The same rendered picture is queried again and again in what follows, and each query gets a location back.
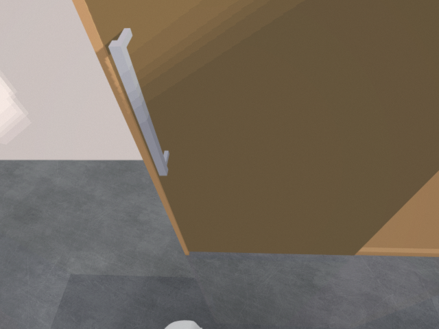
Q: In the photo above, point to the handle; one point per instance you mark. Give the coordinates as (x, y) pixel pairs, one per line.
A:
(120, 55)

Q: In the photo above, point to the wardrobe door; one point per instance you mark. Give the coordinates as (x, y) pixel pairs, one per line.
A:
(293, 126)
(416, 224)

